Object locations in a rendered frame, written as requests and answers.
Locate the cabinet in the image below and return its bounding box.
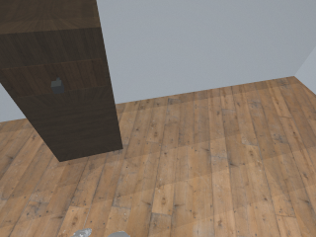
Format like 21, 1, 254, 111
0, 0, 123, 162

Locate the drawer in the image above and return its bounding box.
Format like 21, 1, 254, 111
0, 58, 107, 98

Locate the handle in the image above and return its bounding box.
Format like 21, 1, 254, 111
50, 77, 64, 94

